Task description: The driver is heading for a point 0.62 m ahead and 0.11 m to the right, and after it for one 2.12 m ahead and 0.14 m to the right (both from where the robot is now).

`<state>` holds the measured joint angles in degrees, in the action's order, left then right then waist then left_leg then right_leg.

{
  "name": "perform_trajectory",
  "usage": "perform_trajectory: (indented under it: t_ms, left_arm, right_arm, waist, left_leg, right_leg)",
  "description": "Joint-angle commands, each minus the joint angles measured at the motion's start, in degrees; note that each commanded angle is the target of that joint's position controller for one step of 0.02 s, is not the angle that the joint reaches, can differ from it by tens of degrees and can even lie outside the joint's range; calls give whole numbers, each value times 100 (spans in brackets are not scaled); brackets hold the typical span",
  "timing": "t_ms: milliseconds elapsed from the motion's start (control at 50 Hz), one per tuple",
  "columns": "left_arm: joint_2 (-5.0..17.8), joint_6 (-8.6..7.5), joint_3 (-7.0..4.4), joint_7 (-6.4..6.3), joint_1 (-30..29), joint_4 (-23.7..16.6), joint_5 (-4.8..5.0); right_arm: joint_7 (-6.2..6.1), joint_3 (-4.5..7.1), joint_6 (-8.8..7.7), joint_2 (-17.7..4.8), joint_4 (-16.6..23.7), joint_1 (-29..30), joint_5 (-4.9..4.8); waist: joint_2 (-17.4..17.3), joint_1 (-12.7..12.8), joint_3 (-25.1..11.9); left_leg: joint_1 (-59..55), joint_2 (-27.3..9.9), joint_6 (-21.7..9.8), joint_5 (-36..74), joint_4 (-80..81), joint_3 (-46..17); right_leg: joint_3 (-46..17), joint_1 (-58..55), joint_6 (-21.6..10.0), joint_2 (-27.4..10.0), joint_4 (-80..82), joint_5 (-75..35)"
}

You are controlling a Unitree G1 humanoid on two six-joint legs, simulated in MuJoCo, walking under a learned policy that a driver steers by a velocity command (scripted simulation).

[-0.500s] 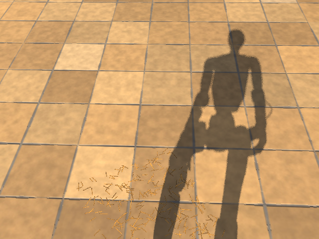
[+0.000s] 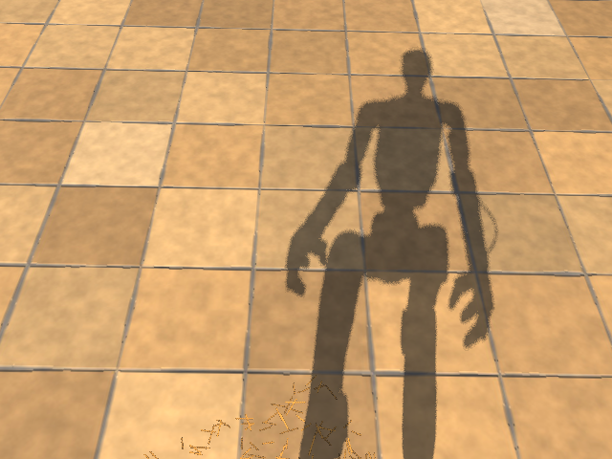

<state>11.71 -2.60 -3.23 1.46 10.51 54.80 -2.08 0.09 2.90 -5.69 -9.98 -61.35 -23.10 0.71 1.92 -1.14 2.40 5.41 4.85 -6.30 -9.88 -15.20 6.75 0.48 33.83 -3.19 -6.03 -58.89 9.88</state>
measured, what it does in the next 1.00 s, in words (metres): walks ahead: right foot, then left foot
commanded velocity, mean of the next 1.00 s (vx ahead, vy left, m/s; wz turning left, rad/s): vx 0.50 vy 0.00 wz -0.08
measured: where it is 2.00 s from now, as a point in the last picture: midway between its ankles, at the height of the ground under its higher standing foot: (342, 259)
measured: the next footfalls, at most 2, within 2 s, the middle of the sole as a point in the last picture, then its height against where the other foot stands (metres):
right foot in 0.30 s outside the picture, level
left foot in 0.86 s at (279, 390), level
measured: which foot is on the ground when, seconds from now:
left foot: down 0.00-0.32, up 0.34-0.84, down 0.86-1.00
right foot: up 0.00-0.28, down 0.30-0.86, up 0.88-1.00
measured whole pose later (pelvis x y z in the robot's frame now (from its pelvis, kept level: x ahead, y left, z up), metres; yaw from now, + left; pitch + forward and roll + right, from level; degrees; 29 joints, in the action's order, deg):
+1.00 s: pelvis +0.55 -0.01 -0.01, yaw -7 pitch +0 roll +0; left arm 12.5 -3.7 -3.5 0.1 20.5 57.5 -0.9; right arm 0.3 3.2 -5.1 -11.7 -52.4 -8.8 1.7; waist 1.6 1.6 2.9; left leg 17.1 0.4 -3.8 -9.8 -26.4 7.4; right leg -0.7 19.5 -5.7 0.1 -64.1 19.8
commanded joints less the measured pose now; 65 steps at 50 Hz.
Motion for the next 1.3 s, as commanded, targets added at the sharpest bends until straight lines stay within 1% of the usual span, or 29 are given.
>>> perform_trajectory:
  t_ms: [20, 100, 200, 240, 280, 300, 320, 340, 360, 380, 400, 420, 440, 480, 540, 660, 740, 800, 840, 860, 880, 900, 920, 940, 960, 1000, 1080, 1200, 1300]
  left_arm:
    - [173, 39, -3, 41, -204, -312, 29]
    - [83, 4, 72, 51, -972, -561, 89]
    - [174, -74, 71, 32, -1494, -801, 90]
    - [244, -127, 28, 0, -1204, -759, 87]
    - [415, -200, -94, -86, 95, -339, 65]
    - [661, -255, -200, -142, 1089, -36, -42]
    - [1253, -268, -354, -190, 1877, 46, -184]
    - [1314, -170, -382, -110, 1673, 54, -21]
    - [1074, -138, -320, -80, 965, -45, 121]
    - [666, -173, -207, -56, 529, -118, 149]
    - [418, -213, -131, -57, 343, -95, 126]
    - [237, -254, -66, -90, 382, 0, 139]
    - [174, -292, -33, -117, 494, 78, 131]
    - [326, -374, -46, -139, 838, 210, 138]
    - [490, -392, -54, -141, 1156, 282, 149]
    - [457, -379, 14, -160, 1797, 417, 150]
    - [510, -337, 20, -215, 2161, 541, 103]
    - [671, -303, -30, -262, 1972, 503, 53]
    - [776, -295, -66, -242, 1684, 439, 60]
    - [720, -298, -53, -214, 1562, 381, 118]
    - [368, -311, 35, -179, 1627, 125, 275]
    - [49, -257, 60, -213, 2219, 66, 401]
    - [567, -190, -78, -227, 1902, 152, 223]
    - [473, -191, -83, -182, 1543, 93, 169]
    - [295, -186, -62, -146, 1376, 72, 144]
    - [186, -67, -75, -62, 1409, 86, 21]
    - [131, 71, -73, 36, 923, -93, -19]
    - [115, 35, 59, 105, -587, -606, 38]
    - [243, -22, 80, 57, -1203, -835, 57]
  right_arm:
    - [-13, 37, -81, -547, 207, -277, -12]
    - [-32, -1, -87, -547, 119, -675, -11]
    - [-102, 10, -52, -621, -24, -946, 66]
    - [-134, 36, -41, -711, -14, -757, 83]
    - [-135, 72, -1, -831, -1, -560, 75]
    - [-120, 45, 5, -760, 72, -492, 27]
    - [-58, -58, 4, -317, 289, -764, -171]
    - [-27, 32, 7, -453, 245, -1012, -184]
    - [-39, 93, 40, -652, 354, -498, -74]
    - [-11, 72, 12, -578, 471, -51, -23]
    - [3, 68, 25, -448, 478, 70, -3]
    - [26, 72, 96, -389, 485, 42, 94]
    - [65, 56, 176, -271, 428, -98, 142]
    - [116, 68, 273, -251, 479, -3, 160]
    - [150, 76, 350, -345, 746, 743, 145]
    - [175, -10, 324, -293, 1184, 2058, 54]
    - [157, -23, 265, -371, 1437, 2663, 54]
    - [138, 8, 161, -504, 1534, 2595, 27]
    - [57, 100, 74, -678, 1251, 1576, 26]
    - [-12, 192, 3, -884, 971, 605, 108]
    - [-98, 334, -41, -1446, 916, -265, 290]
    - [-34, 415, 26, -1794, 975, -203, 291]
    - [-1, 320, 98, -1301, 1011, 229, 142]
    - [18, 197, 82, -869, 1046, 692, 88]
    - [35, 135, 48, -653, 1035, 922, 88]
    - [-10, 58, -16, -432, 862, 854, 53]
    - [-9, 75, -167, -625, 587, 322, -2]
    - [-3, 34, -132, -678, 405, -167, 0]
    - [-42, 58, -66, -803, 182, -664, 36]
  waist:
    - [-452, 90, 342]
    - [-536, -120, 393]
    - [-596, -205, 483]
    - [-635, 14, 338]
    - [-589, 573, -327]
    - [-447, 936, -885]
    - [523, 972, -1705]
    - [917, 729, -2057]
    - [281, 464, -1161]
    - [-38, 381, -490]
    - [-146, 186, -138]
    - [-34, 27, -12]
    - [40, -66, -21]
    - [52, -123, -19]
    - [70, -35, 190]
    - [151, 307, 335]
    - [178, 478, 402]
    - [217, 300, 337]
    - [221, -164, -155]
    - [8, -566, -730]
    - [-687, -753, -1601]
    - [-1659, -408, -2146]
    - [-780, -262, -1549]
    - [-468, -123, -719]
    - [-427, -9, -349]
    - [-666, 212, -103]
    - [-593, 294, 14]
    - [-583, 51, 297]
    - [-669, -115, 379]
  left_leg:
    - [55, -1538, -493, 1345, 964, -1110]
    - [-325, -1461, -392, 2022, 872, -838]
    - [-1228, -1737, -489, 2822, 490, -789]
    - [-1349, -1784, -408, 4021, -10, -666]
    - [-1215, -1621, -252, 4995, -1494, -482]
    - [-321, -1417, -153, 3960, -2745, -365]
    - [1456, -744, 78, 1236, -4884, -27]
    - [2576, -27, 96, -1929, -6193, -619]
    - [3017, -483, 33, -1434, -6336, -976]
    - [3033, -689, 40, -992, -6040, -951]
    - [2813, -883, 48, -734, -5628, -926]
    - [2548, -1003, 102, -621, -5302, -927]
    - [2329, -1032, 159, -554, -5146, -888]
    - [2398, -1040, 251, -410, -4962, -763]
    - [3024, -1166, 399, 156, -4411, -617]
    - [3239, -1016, 502, 1014, -2729, -312]
    - [3336, -846, 427, 852, -2108, -296]
    - [2910, -697, 285, 307, -1716, -350]
    - [1419, -363, 125, 82, -1257, -220]
    - [-20, -568, -27, 405, -1030, -399]
    - [-1681, -2064, -356, -235, -901, -2050]
    - [-2483, -3257, -871, -243, -293, -4198]
    - [-1774, -2914, -739, -808, -103, -4001]
    - [-879, -2661, -581, -812, 105, -3124]
    - [-294, -2366, -436, -516, 344, -2497]
    - [294, -1983, -269, 86, 569, -1709]
    - [251, -1878, -382, 928, 770, -1133]
    - [65, -1637, -409, 1544, 928, -586]
    - [-752, -1882, -425, 2118, 645, -516]
  right_leg:
    - [136, 518, 141, -95, 612, -609]
    - [380, 373, 139, 109, 1747, -1098]
    - [475, 354, -118, 305, 2470, -711]
    - [569, -235, -315, 525, 2718, -263]
    - [713, -1759, -549, 899, 3161, -203]
    - [286, -3223, -747, 497, 3234, -284]
    - [-1953, -4887, -1271, -1169, 3433, 368]
    - [-4004, -5197, -1716, -1850, 4270, 400]
    - [-3188, -4406, -1513, -1599, 4381, 793]
    - [-2453, -3543, -1344, -1371, 4613, 609]
    - [-1901, -2939, -1098, -1073, 4819, 275]
    - [-1489, -2553, -920, -834, 4925, -104]
    - [-1203, -2379, -845, -699, 4987, -371]
    - [-917, -2366, -869, -593, 5045, -1010]
    - [-653, -2529, -855, -493, 5245, -1166]
    - [-291, -3143, -710, -361, 5226, -2028]
    - [-548, -3861, -866, -544, 4877, -2571]
    - [-705, -4115, -853, -672, 4419, -3285]
    - [-597, -3847, -666, -468, 3357, -4301]
    - [-410, -3196, -549, -181, 2235, -3752]
    - [-129, -1749, -375, 327, 427, -1666]
    - [3, -223, -282, 1087, -1076, 2124]
    - [-448, 29, -363, 672, -1440, 1678]
    - [-464, 67, -348, 478, -1264, 1163]
    - [-445, -76, -323, 309, -1003, 857]
    - [-401, -391, -220, 196, -693, 673]
    - [-271, 8, -76, 151, -303, 195]
    - [232, 185, 128, 74, 1540, -795]
    - [426, 24, -66, 229, 2392, -559]
Keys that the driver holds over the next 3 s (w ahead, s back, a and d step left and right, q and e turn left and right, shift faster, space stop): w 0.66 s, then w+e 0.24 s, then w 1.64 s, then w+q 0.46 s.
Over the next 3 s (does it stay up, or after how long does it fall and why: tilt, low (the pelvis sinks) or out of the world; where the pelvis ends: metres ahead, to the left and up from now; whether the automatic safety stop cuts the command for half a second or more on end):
stays up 1.59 -0.21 -0.01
